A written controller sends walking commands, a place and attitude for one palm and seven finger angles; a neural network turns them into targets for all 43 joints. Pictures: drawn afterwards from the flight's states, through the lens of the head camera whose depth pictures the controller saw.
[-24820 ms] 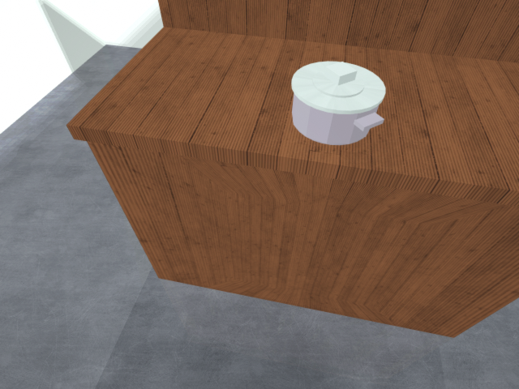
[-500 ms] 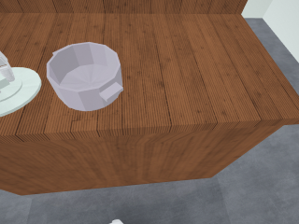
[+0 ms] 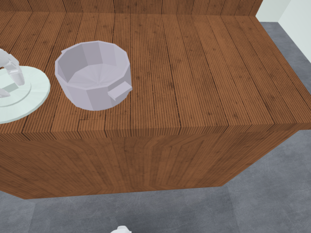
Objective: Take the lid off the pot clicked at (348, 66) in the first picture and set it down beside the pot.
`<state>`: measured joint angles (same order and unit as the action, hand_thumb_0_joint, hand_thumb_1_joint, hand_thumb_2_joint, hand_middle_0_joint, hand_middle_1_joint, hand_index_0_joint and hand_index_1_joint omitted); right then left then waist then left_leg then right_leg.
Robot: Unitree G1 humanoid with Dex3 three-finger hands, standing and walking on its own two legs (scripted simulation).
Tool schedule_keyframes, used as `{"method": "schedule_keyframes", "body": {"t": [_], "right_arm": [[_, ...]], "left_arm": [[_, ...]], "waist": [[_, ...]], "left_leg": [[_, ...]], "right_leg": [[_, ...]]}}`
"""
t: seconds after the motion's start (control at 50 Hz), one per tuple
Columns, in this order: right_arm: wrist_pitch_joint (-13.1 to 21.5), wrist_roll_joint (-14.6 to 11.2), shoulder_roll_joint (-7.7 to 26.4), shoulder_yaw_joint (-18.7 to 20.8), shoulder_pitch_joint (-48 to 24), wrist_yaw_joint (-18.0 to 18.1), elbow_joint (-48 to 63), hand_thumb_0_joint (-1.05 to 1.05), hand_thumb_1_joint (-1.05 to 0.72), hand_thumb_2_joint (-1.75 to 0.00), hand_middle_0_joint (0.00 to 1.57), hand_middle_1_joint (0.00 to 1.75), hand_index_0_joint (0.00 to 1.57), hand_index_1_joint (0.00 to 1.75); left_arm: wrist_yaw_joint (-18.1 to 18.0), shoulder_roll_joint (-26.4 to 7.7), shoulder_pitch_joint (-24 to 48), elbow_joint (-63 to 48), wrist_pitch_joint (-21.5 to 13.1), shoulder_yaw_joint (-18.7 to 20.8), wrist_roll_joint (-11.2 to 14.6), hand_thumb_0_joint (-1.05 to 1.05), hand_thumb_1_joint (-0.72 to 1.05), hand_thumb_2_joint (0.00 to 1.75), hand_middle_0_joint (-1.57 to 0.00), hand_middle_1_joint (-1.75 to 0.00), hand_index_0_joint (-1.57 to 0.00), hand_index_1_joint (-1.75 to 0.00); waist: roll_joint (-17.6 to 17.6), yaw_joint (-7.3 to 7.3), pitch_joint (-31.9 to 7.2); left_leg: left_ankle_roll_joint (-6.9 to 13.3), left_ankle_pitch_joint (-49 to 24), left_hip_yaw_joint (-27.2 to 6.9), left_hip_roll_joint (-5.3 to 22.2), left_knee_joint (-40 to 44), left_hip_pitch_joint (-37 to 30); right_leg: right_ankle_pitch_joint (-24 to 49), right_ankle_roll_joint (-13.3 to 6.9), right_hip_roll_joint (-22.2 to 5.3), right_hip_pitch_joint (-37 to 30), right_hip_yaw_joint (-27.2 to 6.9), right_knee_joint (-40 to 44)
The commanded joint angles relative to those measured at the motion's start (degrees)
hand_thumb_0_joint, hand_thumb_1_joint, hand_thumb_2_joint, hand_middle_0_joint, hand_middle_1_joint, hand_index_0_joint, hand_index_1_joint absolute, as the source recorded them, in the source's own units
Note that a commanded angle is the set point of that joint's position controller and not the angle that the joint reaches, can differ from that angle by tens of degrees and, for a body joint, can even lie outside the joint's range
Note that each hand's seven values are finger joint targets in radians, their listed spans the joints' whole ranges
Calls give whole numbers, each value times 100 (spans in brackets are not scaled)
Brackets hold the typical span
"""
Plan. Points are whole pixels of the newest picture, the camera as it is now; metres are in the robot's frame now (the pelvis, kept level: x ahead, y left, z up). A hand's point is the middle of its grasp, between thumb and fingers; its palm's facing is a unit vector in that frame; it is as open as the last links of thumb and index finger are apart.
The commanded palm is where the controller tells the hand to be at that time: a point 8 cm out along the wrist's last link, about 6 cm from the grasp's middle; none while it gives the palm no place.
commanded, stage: open the fingers wide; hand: left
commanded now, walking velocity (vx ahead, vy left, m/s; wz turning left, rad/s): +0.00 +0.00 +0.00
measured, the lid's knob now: (3, 84) +0.46 +0.37 +0.10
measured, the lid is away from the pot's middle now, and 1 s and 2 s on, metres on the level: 0.22 0.22 0.22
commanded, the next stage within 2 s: raise the empty hand in 0.80 s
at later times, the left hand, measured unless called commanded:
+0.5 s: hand out of the picture +0.44 +0.36 +0.13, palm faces -0.40 -0.13 -0.91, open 9.6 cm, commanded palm +0.46 +0.36 +0.20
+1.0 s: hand out of the picture +0.43 +0.36 +0.13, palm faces -0.40 -0.13 -0.91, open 11.0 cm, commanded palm +0.46 +0.36 +0.21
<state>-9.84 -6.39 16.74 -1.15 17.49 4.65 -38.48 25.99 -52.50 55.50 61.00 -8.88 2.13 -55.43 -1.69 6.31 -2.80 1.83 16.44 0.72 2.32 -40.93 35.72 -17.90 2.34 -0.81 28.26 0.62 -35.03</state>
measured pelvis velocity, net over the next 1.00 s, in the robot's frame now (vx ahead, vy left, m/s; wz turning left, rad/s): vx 0.00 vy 0.00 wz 0.00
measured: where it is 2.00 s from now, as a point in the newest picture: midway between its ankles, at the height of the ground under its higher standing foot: outside the picture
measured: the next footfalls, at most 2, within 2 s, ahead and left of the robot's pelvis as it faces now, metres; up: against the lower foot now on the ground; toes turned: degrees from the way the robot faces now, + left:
none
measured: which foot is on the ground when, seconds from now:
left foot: down 0.00-1.00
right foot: down 0.00-1.00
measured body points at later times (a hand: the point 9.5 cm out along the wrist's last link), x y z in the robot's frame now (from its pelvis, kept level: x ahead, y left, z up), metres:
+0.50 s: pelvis +0.00 +0.00 +0.00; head +0.07 +0.02 +0.44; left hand +0.46 +0.36 +0.18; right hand +0.04 -0.28 -0.12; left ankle +0.03 +0.10 -0.72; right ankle -0.01 -0.16 -0.72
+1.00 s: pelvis +0.00 +0.00 +0.00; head +0.07 +0.02 +0.44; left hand +0.45 +0.37 +0.18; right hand +0.05 -0.28 -0.11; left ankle +0.03 +0.10 -0.72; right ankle -0.01 -0.16 -0.72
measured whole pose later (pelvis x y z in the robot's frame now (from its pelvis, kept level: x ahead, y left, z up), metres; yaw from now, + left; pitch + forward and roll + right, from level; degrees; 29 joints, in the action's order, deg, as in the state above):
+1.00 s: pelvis +0.00 +0.00 +0.00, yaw +0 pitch +11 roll -3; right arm -10.6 -6.4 17.1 -1.2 16.6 5.3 -38.3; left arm 26.7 -52.4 55.4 58.9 -8.4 1.3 -54.6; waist -1.4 5.7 -2.8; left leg 2.2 16.6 0.5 1.9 -41.3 35.9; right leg -18.0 2.6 -1.1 28.1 0.7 -35.0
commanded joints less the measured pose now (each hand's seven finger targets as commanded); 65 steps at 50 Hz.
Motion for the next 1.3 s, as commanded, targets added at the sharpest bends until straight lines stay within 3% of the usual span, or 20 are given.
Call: {"method": "schedule_keyframes", "body": {"t": [0.0, 0.06, 0.1, 0.14, 0.26, 0.42, 0.48, 0.52, 0.6, 0.7, 0.76, 0.8, 0.86, 0.9, 0.98, 1.12, 1.16, 1.18, 1.24, 1.28], "right_arm": [[70, 46, 1107, 348, 415, 122, 410, 0, -90, -90, 20, 30, 20, 30], [102, 29, 1108, 323, 301, 160, 413, 0, -90, -90, 20, 30, 20, 30], [94, 46, 1128, 329, 371, 167, 389, 0, -90, -90, 20, 30, 20, 30], [90, 24, 1115, 311, 342, 178, 386, 0, -90, -90, 20, 30, 20, 30], [130, 38, 1111, 302, 285, 191, 402, 0, -90, -90, 20, 30, 20, 30], [13, 36, 1112, 363, 319, 112, 397, 0, -90, -90, 20, 30, 20, 30], [-18, 55, 1121, 355, 297, 88, 446, 0, -90, -90, 20, 30, 20, 30], [-33, 42, 1087, 365, 325, 84, 446, 0, -90, -90, 20, 30, 20, 30], [-51, 73, 1089, 380, 340, 86, 464, 0, -90, -90, 20, 30, 20, 30], [-74, 29, 1111, 354, 308, 94, 434, 0, -90, -90, 20, 30, 20, 30], [-47, 31, 1093, 335, 228, 103, 472, 0, -90, -90, 20, 30, 20, 30], [-34, 45, 1084, 353, 305, 107, 430, 0, -90, -90, 20, 30, 20, 30], [10, 24, 1116, 322, 279, 154, 444, 0, -90, -90, 20, 30, 20, 30], [4, 47, 1107, 340, 321, 156, 440, 0, -90, -90, 20, 30, 20, 30], [57, 60, 1107, 325, 300, 171, 399, 0, -90, -90, 20, 30, 20, 30], [0, 19, 1089, 305, 268, 94, 439, 0, -90, -90, 20, 30, 20, 30], [13, 16, 1086, 305, 185, 89, 496, 0, -90, -90, 20, 30, 20, 30], [-6, 53, 1098, 333, 248, 65, 518, 0, -90, -90, 20, 30, 20, 30], [-16, 33, 1066, 339, 258, 67, 493, 0, -90, -90, 20, 30, 20, 30], [-16, 32, 1099, 319, 239, 66, 480, 0, -90, -90, 20, 30, 20, 30]], "left_arm": [[-255, -2025, 2450, -1019, 32, 442, -57, 0, 30, 90, -66, -96, -68, -97], [-161, -1735, 2752, -1366, 19, 172, 142, 0, 26, 88, -63, -94, -64, -94], [-200, -1970, 2642, -1107, 55, 364, 58, 0, 23, 87, -60, -92, -62, -93], [-159, -1776, 2570, -848, 102, 198, 83, 0, 20, 86, -58, -91, -59, -91], [-157, -1638, 2727, -1410, 26, 97, 166, 0, 11, 82, -51, -86, -52, -87], [-168, -1828, 2374, -1078, 86, 373, 113, 0, -2, 77, -43, -80, -43, -80], [-207, -2168, 2384, -1305, 46, 630, 75, 0, -6, 76, -40, -77, -40, -77], [-177, -1841, 2316, -1131, 85, 391, 101, 0, -7, 76, -40, -77, -40, -77], [-196, -2042, 2437, -1463, 31, 571, 120, 0, -7, 77, -40, -76, -40, -76], [-155, -1968, 2191, -912, 89, 499, 135, 0, -8, 78, -41, -75, -41, -75], [-178, -1801, 2504, -1465, 37, 287, 129, 0, -8, 79, -41, -74, -41, -74], [-192, -1671, 2480, -1187, 91, 191, 78, 0, -8, 79, -41, -74, -41, -74], [-142, -1861, 2474, -1235, 54, 357, 220, 0, -8, 79, -41, -74, -41, -74], [-184, -2082, 2805, -1495, 62, 451, 146, 0, -8, 79, -41, -74, -41, -74], [-194, -2231, 2885, -1605, 29, 564, 131, 0, -8, 79, -41, -74, -41, -74], [-55, -1803, 2625, -989, 260, 194, 86, 0, -8, 79, -41, -74, -41, -74], [-11, -1762, 2828, -1514, 234, 151, 174, 0, -8, 79, -41, -74, -41, -74], [-45, -2096, 2942, -1674, 246, 416, 129, 0, -8, 79, -41, -74, -41, -74], [29, -1779, 2950, -1457, 322, 207, 177, 0, -8, 79, -41, -74, -41, -74], [46, -1979, 2962, -1430, 330, 345, 205, 0, -8, 79, -41, -74, -41, -74]], "waist": [[-809, -3, -2221], [-936, 19, -2273], [-792, 23, -2230], [-515, 67, -1994], [-946, 3, -2268], [-626, -15, -2093], [-799, -100, -2333], [-724, -20, -2175], [-912, -60, -2519], [-473, -14, -1931], [-955, -51, -2217], [-888, 25, -2097], [-623, -19, -2151], [-902, -36, -2510], [-1057, -52, -2496], [-791, -5, -1915], [-995, -60, -2240], [-1043, -101, -2445], [-841, 1, -2237], [-686, -33, -2208]], "left_leg": [[211, -1345, -73, -296, 364, -2401], [215, -1386, -14, -259, 415, -2509], [218, -1378, -77, -285, 361, -2470], [227, -1092, -32, -315, 393, -2172], [207, -1710, -69, -265, 353, -2623], [205, -1672, -61, -284, 329, -2321], [199, -1950, -81, -291, 287, -2431], [213, -1799, -79, -297, 303, -2409], [215, -2086, -128, -275, 278, -2706], [231, -1345, -32, -320, 354, -2120], [208, -1762, -52, -267, 375, -2516], [202, -1542, -110, -276, 341, -2518], [241, -1385, -38, -286, 373, -2394], [234, -1591, -87, -311, 339, -2530], [206, -1829, -133, -249, 324, -2724], [194, -1520, -77, -283, 461, -2368], [207, -1985, -70, -245, 479, -2710], [193, -2106, -153, -247, 448, -2826], [220, -1947, -165, -260, 509, -2829], [218, -1821, -146, -258, 552, -2735]], "right_leg": [[930, -403, 542, 308, 349, 428], [997, -392, 514, 257, 362, 426], [989, -391, 526, 321, 361, 421], [929, -374, 523, 268, 357, 445], [1055, -406, 537, 372, 398, 367], [1136, -380, 530, 303, 382, 378], [1236, -396, 536, 174, 361, 315], [1148, -388, 544, 306, 378, 371], [1190, -393, 538, 266, 380, 361], [999, -384, 536, 258, 372, 414], [1041, -422, 537, 314, 393, 369], [889, -409, 541, 512, 382, 414], [968, -404, 531, 247, 373, 398], [1116, -398, 506, 158, 333, 376], [1078, -388, 522, 261, 362, 410], [978, -409, 531, 263, 402, 512], [1129, -417, 525, 125, 403, 500], [1131, -406, 523, 90, 379, 496], [1053, -390, 524, 167, 399, 626], [1029, -381, 524, 61, 397, 631]]}}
